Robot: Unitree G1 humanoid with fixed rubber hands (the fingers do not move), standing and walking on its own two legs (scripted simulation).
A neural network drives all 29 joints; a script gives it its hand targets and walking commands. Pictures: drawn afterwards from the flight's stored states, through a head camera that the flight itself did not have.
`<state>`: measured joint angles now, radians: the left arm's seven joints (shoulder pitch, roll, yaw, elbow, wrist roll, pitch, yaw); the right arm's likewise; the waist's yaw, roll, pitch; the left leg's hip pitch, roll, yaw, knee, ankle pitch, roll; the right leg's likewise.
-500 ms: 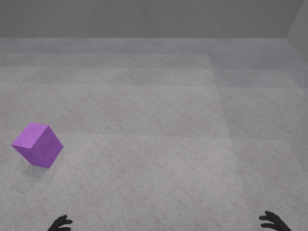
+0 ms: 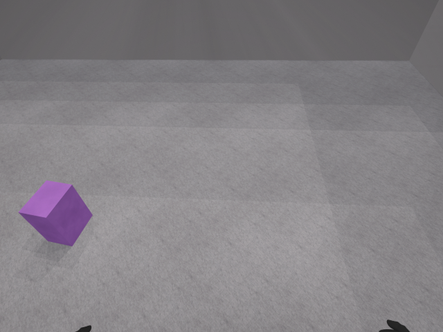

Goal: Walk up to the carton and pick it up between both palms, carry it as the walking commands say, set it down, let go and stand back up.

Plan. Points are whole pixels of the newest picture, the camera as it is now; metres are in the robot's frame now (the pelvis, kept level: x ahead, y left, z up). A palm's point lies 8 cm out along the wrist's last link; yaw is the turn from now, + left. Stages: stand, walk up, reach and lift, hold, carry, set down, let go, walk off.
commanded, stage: stand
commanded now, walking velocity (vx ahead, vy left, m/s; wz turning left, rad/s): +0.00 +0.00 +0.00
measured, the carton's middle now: (59, 213) +0.81 +0.86 -0.65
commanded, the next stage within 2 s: walk up in 0.60 s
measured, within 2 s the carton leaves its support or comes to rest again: neither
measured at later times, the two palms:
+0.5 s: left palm out of the picture +0.10 +0.31 -0.10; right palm out of the picture +0.10 -0.31 -0.10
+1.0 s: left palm out of the picture +0.06 +0.41 -0.07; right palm (392, 305) +0.20 -0.29 -0.07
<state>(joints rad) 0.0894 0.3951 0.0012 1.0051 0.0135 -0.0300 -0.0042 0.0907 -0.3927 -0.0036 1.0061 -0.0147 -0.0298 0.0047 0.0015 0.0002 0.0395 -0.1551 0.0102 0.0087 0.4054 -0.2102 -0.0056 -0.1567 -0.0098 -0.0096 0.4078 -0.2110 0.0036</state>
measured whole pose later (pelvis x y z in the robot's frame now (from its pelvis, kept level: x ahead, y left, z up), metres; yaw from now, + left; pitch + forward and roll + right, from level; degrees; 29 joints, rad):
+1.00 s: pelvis +0.02 +0.03 -0.01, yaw +11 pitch -1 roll -2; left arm 0.18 0.52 0.12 0.87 0.05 -0.09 0.01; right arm 0.15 -0.49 -0.12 0.84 -0.03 0.04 0.17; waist 0.00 0.02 0.05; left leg -0.47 0.12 0.02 0.77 -0.31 -0.02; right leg -0.09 -0.11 -0.22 0.42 -0.29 0.03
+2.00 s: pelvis +0.32 +0.28 -0.02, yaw +42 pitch -1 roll +1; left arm 0.35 0.47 0.06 0.74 0.01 -0.09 -0.04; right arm 0.29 -0.48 -0.08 0.68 -0.01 -0.07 0.07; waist -0.02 -0.03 0.06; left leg -0.28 -0.05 -0.01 0.60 -0.30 0.05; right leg -0.49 -0.11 -0.05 0.82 -0.35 -0.02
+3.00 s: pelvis +0.51 +0.53 -0.03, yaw +46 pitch -1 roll +0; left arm 0.38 0.51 0.05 0.74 0.00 -0.08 -0.01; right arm 0.25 -0.48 -0.06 0.74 -0.02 -0.07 0.02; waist 0.06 0.01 0.06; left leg -0.43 0.04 0.05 0.67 -0.22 0.03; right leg -0.35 -0.08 -0.03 0.76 -0.37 0.01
